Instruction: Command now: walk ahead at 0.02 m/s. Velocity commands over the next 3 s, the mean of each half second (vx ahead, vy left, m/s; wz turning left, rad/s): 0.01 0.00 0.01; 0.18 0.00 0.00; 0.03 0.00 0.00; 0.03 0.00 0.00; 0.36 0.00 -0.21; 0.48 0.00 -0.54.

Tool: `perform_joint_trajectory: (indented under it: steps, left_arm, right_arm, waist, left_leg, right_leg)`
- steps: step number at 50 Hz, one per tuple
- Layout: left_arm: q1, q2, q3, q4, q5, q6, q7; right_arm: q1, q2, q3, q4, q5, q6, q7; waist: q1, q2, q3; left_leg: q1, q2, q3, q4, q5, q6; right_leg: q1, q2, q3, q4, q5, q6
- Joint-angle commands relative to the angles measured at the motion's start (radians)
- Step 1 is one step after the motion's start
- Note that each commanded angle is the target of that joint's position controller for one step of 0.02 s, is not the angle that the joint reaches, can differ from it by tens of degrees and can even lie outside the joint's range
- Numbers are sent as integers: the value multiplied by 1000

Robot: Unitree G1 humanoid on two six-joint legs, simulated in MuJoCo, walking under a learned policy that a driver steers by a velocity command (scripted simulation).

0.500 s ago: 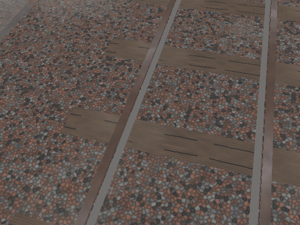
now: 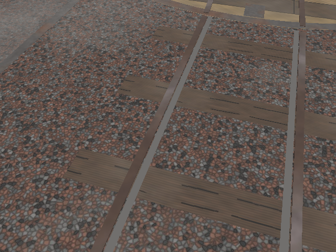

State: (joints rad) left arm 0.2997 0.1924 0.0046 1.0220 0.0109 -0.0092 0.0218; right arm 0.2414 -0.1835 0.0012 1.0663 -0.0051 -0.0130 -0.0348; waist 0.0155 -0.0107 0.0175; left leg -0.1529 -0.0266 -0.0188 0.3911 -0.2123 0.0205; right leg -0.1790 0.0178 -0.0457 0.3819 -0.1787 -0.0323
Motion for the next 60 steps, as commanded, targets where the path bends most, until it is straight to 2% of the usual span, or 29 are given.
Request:
perform_joint_trajectory:
  steps: [1, 23, 24, 26, 27, 29, 31, 32, 34, 35, 37, 38, 39, 40, 41, 42, 43, 44, 46, 49, 51, 53, 54, 55, 56, 57, 58, 59, 60]
  left_arm:
    - [45, 73, 13, -1, 0, -4, 7]
    - [72, 35, 0, 101, -1, 4, 19]
    - [80, 29, -2, 106, 0, 5, 19]
    - [80, 50, 10, 101, 3, 11, 16]
    - [75, 55, 14, 92, 7, 14, 12]
    - [47, 33, 13, 67, 13, 13, 3]
    - [2, -9, 6, 33, 25, -5, -8]
    - [-20, -1, 9, 17, 31, -16, -13]
    - [-29, 29, 21, -7, 24, -36, -24]
    - [-7, 17, 20, -5, 18, -44, -26]
    - [133, -24, 17, 46, 3, -57, -14]
    - [203, 0, 27, 72, 6, -62, -3]
    - [286, 84, 46, 81, 15, -67, 9]
    - [364, 169, 65, 104, 2, -54, 7]
    - [315, 100, 48, 97, 10, -48, 8]
    - [253, 64, 35, 77, 12, -52, 6]
    - [196, 47, 26, 58, 14, -56, 9]
    - [164, 26, 14, 48, 14, -61, 15]
    - [141, 12, -2, 51, 14, -67, 22]
    - [166, 18, -15, 71, 11, -61, 31]
    - [184, 19, -19, 83, 9, -52, 35]
    - [180, 14, -22, 90, 3, -44, 33]
    - [171, 19, -20, 92, -1, -41, 31]
    - [180, 23, -16, 90, 0, -42, 28]
    - [216, 22, -10, 89, 3, -43, 26]
    - [298, -35, -19, 117, -4, -33, 28]
    - [276, -32, -19, 124, 2, -24, 34]
    - [251, -3, -11, 121, 6, -21, 35]
    - [230, 3, -8, 120, 6, -19, 33]
  right_arm:
    - [37, -92, -14, -3, 0, -7, -5]
    - [106, -45, 2, 76, -2, 0, -11]
    - [118, -40, 3, 81, -3, 0, -11]
    - [129, -71, -12, 77, -4, 7, -10]
    - [132, -84, -19, 70, -7, 13, -6]
    - [167, -83, -27, 62, -8, 14, -1]
    - [237, -114, -45, 75, -10, 7, -1]
    - [239, -129, -55, 74, -13, 3, -1]
    - [208, -134, -63, 59, -16, -10, 4]
    - [178, -126, -62, 51, -15, -14, 4]
    - [116, -96, -57, 41, -4, -19, 2]
    - [113, -63, -48, 36, -7, -27, 1]
    - [108, -2, -30, 15, -6, -34, 4]
    - [131, -6, -30, -3, -12, -33, 4]
    - [111, -50, -40, 2, -29, -27, 5]
    - [110, -18, -34, 9, -30, -25, 8]
    - [119, 5, -28, 19, -23, -24, 11]
    - [115, 2, -29, 21, -19, -22, 15]
    - [123, 6, -25, 30, -12, -11, 15]
    - [75, 8, -18, 21, 4, 3, 3]
    - [47, 1, -15, 17, 8, 9, -4]
    - [44, 5, -10, 20, 8, 8, -8]
    - [57, 8, -6, 25, 4, 5, -8]
    - [75, -17, -10, 30, -4, -2, -9]
    - [99, -60, -18, 36, -10, -9, -10]
    - [81, -58, -17, 45, -3, -6, -9]
    - [51, -24, -12, 39, 1, 0, -5]
    - [34, -17, -13, 33, 0, 2, -3]
    - [34, -12, -11, 36, -2, 2, -6]
  waist:
    - [-3, 18, 30]
    - [-6, 13, 60]
    - [-7, 14, 39]
    - [-10, 27, 61]
    - [-13, 36, 95]
    - [-34, 62, 170]
    - [-63, 155, 162]
    - [-66, 166, 162]
    - [-45, 131, 143]
    - [-22, 117, 146]
    - [51, 93, 139]
    - [67, 38, 116]
    - [83, -129, 64]
    - [92, -273, 58]
    - [51, -130, 96]
    - [24, -59, 107]
    - [-5, -35, 91]
    - [-23, -37, 73]
    - [-45, -68, 39]
    - [-36, -107, 21]
    - [-21, -122, 16]
    - [-27, -110, 19]
    - [-44, -82, 23]
    - [-40, -48, 12]
    - [-18, 11, -1]
    - [11, 93, -7]
    - [-4, 101, 16]
    - [-12, 71, 64]
    - [-17, 52, 65]
  left_leg:
    - [-40, 114, -113, -85, 93, 39]
    - [-38, 103, -96, -86, 89, 38]
    - [-32, 95, -95, -97, 9, 40]
    - [-69, 67, -96, -84, -260, 65]
    - [-105, 68, -115, -85, -413, 87]
    - [-123, 113, -203, -119, -563, 130]
    - [-23, 237, -380, -222, -606, 194]
    - [-19, 294, -439, -258, -576, 225]
    - [-28, 306, -426, -264, -494, 231]
    - [-50, 278, -367, -237, -407, 213]
    - [-175, 179, -211, -103, -154, 152]
    - [-236, 127, -135, 15, -61, 112]
    - [-336, 18, -6, 246, -138, 58]
    - [-438, -36, 91, 423, -342, 30]
    - [-437, 16, 41, 551, -357, 30]
    - [-421, 36, 23, 593, -314, 25]
    - [-381, 56, 15, 582, -258, 18]
    - [-341, 67, 16, 547, -212, 11]
    - [-265, 49, 40, 475, -148, -4]
    - [-200, 21, 68, 324, -101, -3]
    - [-163, 16, 79, 248, -71, 4]
    - [-84, 26, 76, 147, 19, 16]
    - [-10, 43, 60, 64, 142, 23]
    - [76, 91, 6, 48, 298, 31]
    - [150, 157, -50, 88, 504, 52]
    - [153, 188, -72, 126, 585, 101]
    - [101, 180, -81, 112, 511, 99]
    - [55, 155, -64, 94, 445, 86]
    - [42, 142, -56, 85, 429, 78]
  right_leg:
    - [13, -103, 112, -65, 44, -10]
    - [7, -108, 116, -57, 45, -9]
    - [15, -100, 113, -63, -26, -10]
    - [-24, -57, 90, -19, -266, -28]
    - [-75, -43, 89, 3, -395, -42]
    - [-191, -28, 89, 67, -464, -53]
    - [-287, 7, 2, 235, -291, -38]
    - [-301, -14, -10, 301, -226, -38]
    - [-290, -39, 11, 334, -256, -45]
    - [-243, -38, 6, 281, -252, -47]
    - [22, 14, -40, 67, -123, -48]
    - [149, -16, 17, 5, -76, -40]
    - [252, -204, 277, -112, -106, -70]
    - [275, -380, 497, -165, 103, -168]
    - [223, -385, 476, -129, 264, -197]
    - [176, -356, 389, -111, 403, -196]
    - [155, -317, 304, -110, 506, -174]
    - [143, -289, 240, -108, 602, -155]
    - [133, -227, 133, -74, 785, -126]
    - [136, -196, 72, -30, 882, -102]
    - [132, -199, 77, -7, 857, -102]
    - [94, -204, 90, 10, 752, -94]
    - [52, -197, 89, 20, 658, -75]
    - [2, -171, 91, 27, 496, -51]
    - [-53, -133, 80, 26, 291, -41]
    - [-54, -107, 74, -13, 116, -30]
    - [-17, -90, 73, -42, 48, -26]
    - [-14, -96, 80, -33, 98, -29]
    - [13, -105, 82, -28, 166, -29]
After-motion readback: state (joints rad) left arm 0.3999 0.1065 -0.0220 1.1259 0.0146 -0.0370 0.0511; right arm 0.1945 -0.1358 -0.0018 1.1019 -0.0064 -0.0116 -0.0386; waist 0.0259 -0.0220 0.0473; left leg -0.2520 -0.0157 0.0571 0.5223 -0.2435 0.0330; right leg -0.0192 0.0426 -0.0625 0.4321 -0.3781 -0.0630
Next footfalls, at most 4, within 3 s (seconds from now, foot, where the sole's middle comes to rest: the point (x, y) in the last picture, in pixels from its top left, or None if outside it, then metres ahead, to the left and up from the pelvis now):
1.10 left None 0.21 0.07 -0.78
2.24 left None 0.33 0.12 -0.78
2.78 right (197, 235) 0.61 -0.09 -0.78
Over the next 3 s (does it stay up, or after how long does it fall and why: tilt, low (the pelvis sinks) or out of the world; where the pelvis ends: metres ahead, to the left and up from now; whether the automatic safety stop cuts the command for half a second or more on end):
stays up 0.58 -0.05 0.00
